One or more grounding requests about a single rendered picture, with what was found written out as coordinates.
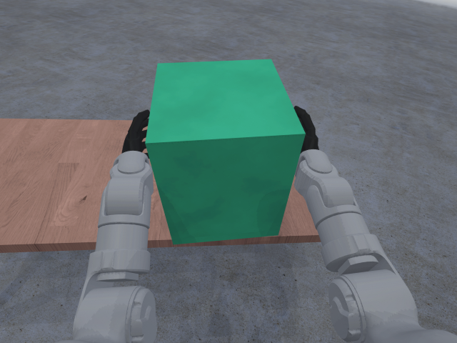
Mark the right robot hand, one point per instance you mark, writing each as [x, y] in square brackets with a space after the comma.
[310, 140]

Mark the left robot upper arm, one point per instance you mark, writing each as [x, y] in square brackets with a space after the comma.
[116, 315]

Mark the left robot hand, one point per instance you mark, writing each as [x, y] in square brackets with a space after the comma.
[133, 140]

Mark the robot right forearm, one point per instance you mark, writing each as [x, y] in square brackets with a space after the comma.
[348, 246]

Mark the robot left forearm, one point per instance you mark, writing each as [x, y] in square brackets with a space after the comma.
[124, 221]

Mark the right robot upper arm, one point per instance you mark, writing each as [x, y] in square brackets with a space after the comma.
[376, 307]

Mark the carton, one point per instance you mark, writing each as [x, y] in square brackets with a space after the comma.
[224, 141]

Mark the table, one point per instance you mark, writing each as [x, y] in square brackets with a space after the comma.
[52, 176]

